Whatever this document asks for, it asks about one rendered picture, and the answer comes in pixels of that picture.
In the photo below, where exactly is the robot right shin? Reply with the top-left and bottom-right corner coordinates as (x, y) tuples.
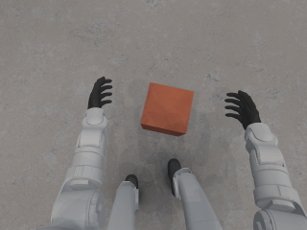
(173, 168), (192, 177)

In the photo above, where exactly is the robot right upper arm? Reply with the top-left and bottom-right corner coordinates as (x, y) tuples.
(253, 208), (307, 230)

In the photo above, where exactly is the left robot hand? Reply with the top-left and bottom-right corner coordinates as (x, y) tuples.
(87, 77), (113, 109)

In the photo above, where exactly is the right robot foot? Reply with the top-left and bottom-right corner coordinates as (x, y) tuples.
(167, 158), (181, 196)

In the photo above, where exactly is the carton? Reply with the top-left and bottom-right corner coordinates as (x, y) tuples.
(140, 82), (194, 137)

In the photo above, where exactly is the right robot hand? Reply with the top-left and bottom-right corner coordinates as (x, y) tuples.
(224, 90), (262, 130)

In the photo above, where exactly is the robot right forearm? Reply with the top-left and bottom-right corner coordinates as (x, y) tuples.
(245, 123), (307, 218)

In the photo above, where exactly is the robot left upper arm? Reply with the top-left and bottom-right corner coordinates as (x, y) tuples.
(37, 189), (106, 230)

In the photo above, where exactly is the robot left forearm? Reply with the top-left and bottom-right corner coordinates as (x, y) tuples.
(51, 107), (108, 227)

